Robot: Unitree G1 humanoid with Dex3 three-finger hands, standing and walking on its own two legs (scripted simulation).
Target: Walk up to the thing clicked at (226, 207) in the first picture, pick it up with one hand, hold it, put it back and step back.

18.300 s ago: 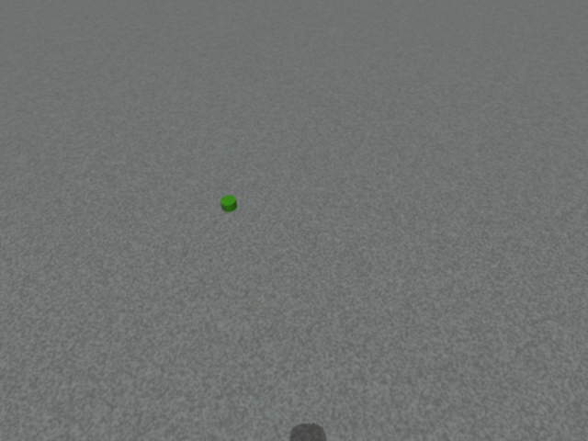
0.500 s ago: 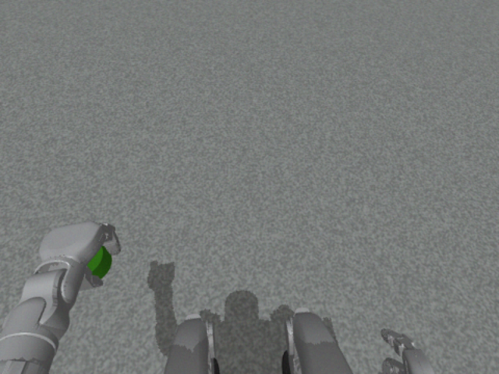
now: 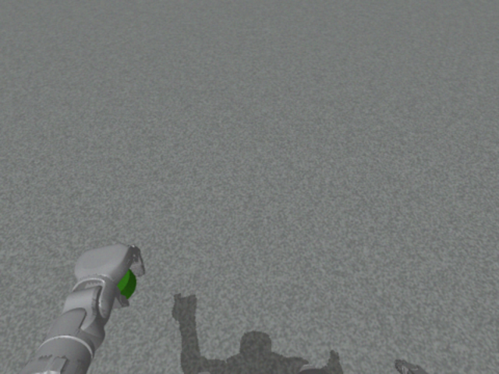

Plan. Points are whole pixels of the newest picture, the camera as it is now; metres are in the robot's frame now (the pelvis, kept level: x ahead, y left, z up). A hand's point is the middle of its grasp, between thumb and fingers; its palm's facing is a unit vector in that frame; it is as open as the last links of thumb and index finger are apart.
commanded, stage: lift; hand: left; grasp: from above
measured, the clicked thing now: (113, 282) +0.34 +0.26 -0.10
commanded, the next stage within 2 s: hold in 0.02 s
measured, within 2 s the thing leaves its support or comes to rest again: neither
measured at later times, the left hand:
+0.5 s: hand (115, 263) +0.34 +0.23 -0.02, palm faces -0.45 -0.07 -0.89, open 7.8 cm
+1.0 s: hand (119, 258) +0.34 +0.21 +0.00, palm faces -0.44 -0.07 -0.89, open 7.7 cm
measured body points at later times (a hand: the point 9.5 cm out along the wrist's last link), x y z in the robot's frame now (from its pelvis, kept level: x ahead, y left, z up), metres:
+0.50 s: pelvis +0.03 +0.00 +0.03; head +0.06 -0.01 +0.48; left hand +0.36 +0.23 +0.03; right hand +0.14 -0.26 -0.09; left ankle +0.04 +0.12 -0.69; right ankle +0.04 -0.14 -0.69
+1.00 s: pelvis +0.04 -0.01 +0.04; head +0.05 -0.03 +0.49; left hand +0.36 +0.21 +0.05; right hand +0.16 -0.27 -0.08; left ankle +0.04 +0.12 -0.69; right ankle +0.04 -0.14 -0.69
